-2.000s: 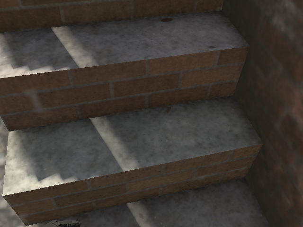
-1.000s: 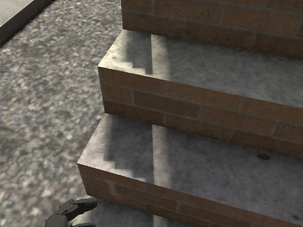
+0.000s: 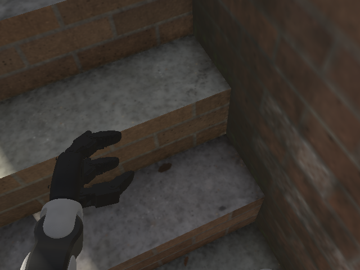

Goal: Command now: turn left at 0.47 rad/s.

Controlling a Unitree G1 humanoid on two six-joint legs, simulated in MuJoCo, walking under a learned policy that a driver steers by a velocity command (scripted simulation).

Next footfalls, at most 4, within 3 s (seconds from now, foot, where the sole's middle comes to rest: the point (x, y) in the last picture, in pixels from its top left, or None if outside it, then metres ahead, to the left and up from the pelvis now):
0.06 left None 0.02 0.15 -0.86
0.44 right None -0.04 0.07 -0.86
0.72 left None -0.24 0.26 -1.07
1.10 right None -0.01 0.15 -0.86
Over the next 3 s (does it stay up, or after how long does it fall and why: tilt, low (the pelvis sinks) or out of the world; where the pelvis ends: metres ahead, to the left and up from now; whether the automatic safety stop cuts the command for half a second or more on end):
stays up -0.17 0.03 -0.18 its command is cut before an obstacle after 0.9 s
